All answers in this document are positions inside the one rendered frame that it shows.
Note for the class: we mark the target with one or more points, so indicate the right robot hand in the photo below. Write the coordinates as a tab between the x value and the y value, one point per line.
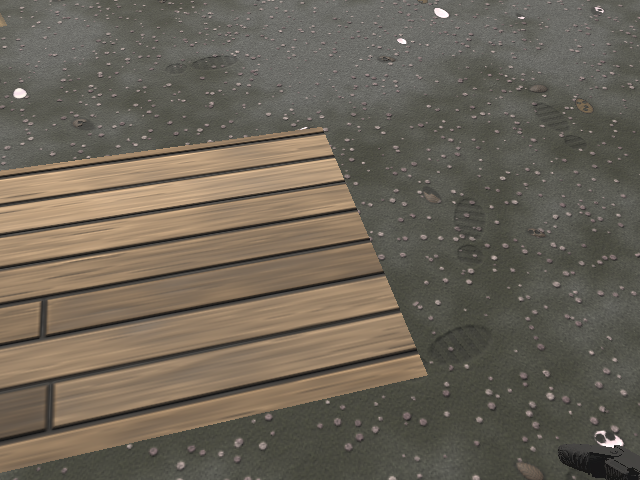
616	463

